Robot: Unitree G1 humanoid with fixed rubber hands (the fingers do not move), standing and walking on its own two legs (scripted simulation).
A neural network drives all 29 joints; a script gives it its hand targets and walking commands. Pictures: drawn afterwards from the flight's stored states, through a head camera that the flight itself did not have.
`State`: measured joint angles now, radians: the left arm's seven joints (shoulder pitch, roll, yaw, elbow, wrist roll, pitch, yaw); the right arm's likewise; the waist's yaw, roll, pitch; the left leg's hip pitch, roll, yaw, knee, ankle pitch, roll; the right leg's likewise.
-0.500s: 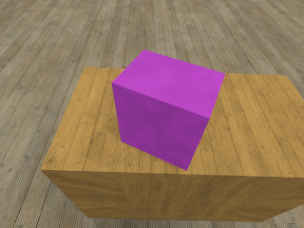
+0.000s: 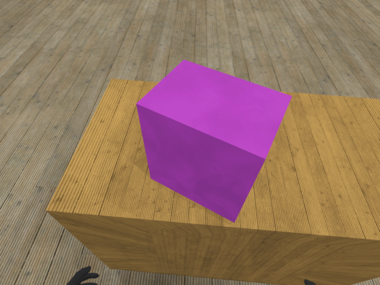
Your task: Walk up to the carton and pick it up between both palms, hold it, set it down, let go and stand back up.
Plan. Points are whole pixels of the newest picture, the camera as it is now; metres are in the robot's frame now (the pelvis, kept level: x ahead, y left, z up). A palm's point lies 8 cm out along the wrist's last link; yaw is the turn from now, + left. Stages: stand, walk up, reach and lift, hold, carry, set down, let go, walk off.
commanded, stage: walk up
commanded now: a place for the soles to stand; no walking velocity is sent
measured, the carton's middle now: (209, 143) +0.41 -0.03 +0.05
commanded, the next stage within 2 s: reach and lift in 1.78 s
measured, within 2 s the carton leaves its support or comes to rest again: neither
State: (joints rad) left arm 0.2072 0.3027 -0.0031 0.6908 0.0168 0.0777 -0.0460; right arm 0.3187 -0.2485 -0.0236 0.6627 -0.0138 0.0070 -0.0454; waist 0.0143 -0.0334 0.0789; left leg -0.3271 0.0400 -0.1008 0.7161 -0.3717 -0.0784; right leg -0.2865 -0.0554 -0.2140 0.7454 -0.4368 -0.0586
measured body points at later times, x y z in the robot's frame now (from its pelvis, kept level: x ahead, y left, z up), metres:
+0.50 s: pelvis -0.01 -0.02 +0.01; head +0.01 -0.01 +0.46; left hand +0.05 +0.23 -0.12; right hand +0.12 -0.26 -0.11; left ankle +0.01 +0.12 -0.71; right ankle -0.02 -0.07 -0.71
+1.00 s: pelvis -0.01 -0.01 +0.03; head +0.00 +0.00 +0.48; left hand +0.00 +0.24 -0.12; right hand +0.06 -0.26 -0.11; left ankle +0.01 +0.12 -0.71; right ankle -0.02 -0.07 -0.71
